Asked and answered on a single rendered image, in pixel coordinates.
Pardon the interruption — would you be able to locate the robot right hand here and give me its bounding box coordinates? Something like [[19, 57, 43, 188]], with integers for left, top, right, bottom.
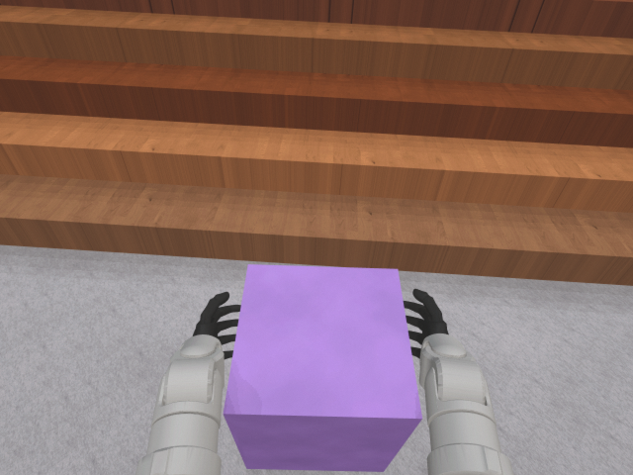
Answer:
[[404, 289, 449, 359]]

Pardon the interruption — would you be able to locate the left robot forearm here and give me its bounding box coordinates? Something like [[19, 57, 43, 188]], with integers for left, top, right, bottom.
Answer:
[[136, 334, 225, 475]]

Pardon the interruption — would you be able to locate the carton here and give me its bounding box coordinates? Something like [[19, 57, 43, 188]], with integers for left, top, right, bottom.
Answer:
[[224, 264, 422, 472]]

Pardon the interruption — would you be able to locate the robot left hand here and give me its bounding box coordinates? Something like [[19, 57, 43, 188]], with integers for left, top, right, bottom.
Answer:
[[193, 292, 241, 359]]

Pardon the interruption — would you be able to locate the right robot forearm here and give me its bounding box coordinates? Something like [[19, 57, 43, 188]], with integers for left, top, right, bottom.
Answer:
[[419, 333, 514, 475]]

